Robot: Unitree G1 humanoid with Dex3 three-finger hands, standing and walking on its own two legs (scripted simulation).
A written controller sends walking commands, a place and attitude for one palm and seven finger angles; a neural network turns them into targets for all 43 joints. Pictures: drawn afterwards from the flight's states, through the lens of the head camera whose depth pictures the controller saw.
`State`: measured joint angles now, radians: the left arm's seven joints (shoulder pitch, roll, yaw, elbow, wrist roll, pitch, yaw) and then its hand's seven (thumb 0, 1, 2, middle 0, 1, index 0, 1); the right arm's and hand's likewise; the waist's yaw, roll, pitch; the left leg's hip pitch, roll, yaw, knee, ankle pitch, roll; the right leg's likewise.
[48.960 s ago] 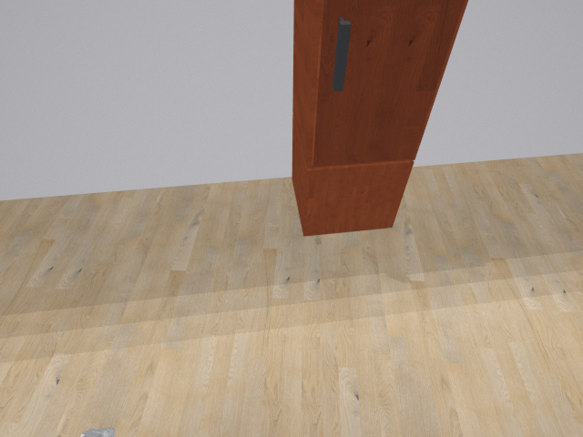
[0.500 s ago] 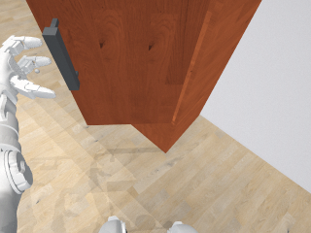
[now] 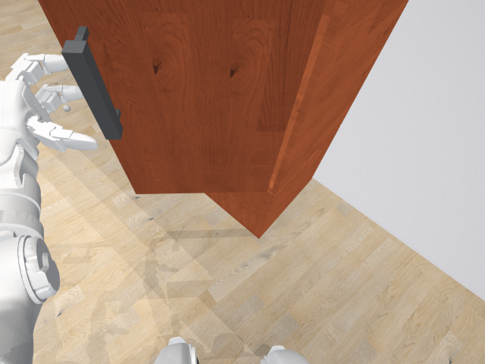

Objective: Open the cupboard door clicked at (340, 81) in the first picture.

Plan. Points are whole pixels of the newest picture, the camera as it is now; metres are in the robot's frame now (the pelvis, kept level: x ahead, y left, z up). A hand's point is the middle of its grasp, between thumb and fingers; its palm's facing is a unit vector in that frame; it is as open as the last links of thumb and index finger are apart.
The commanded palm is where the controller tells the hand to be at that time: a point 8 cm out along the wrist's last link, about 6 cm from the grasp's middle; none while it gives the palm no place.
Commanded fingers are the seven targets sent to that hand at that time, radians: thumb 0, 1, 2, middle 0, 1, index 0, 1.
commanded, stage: slide the fingers in behind the handle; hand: left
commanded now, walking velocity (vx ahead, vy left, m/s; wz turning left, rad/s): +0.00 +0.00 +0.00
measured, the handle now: (100, 88) +0.53 +0.20 +0.11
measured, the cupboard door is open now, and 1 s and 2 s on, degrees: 44 42 44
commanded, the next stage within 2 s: close the thumb around the handle in 1.18 s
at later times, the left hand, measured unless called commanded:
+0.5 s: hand (100, 108) +0.50 +0.20 +0.10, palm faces -0.01 -1.00 +0.02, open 14.3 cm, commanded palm +0.47 +0.24 +0.11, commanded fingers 0.00 -0.50 0.30 -0.30 -1.20 -0.30 -1.20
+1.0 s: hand (110, 109) +0.49 +0.18 +0.11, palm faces +0.03 -1.00 -0.01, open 14.1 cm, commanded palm +0.47 +0.23 +0.11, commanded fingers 0.00 -0.50 0.30 -0.30 -1.20 -0.30 -1.20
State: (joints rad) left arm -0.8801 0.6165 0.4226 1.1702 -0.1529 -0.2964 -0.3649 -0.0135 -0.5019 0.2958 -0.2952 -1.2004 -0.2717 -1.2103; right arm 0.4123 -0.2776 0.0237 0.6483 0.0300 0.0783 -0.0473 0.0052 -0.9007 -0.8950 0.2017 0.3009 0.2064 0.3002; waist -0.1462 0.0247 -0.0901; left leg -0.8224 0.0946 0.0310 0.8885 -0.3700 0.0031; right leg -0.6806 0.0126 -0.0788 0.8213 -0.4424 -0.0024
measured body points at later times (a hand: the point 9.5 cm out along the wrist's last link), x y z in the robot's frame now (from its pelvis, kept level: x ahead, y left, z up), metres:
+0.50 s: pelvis +0.01 +0.00 +0.00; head +0.11 +0.02 +0.44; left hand +0.49 +0.25 +0.10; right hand +0.02 -0.26 -0.11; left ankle +0.03 +0.12 -0.69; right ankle -0.03 -0.12 -0.69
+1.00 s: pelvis +0.00 -0.01 +0.00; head +0.09 +0.00 +0.44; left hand +0.48 +0.24 +0.11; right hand +0.01 -0.28 -0.11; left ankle +0.03 +0.12 -0.69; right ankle -0.03 -0.12 -0.69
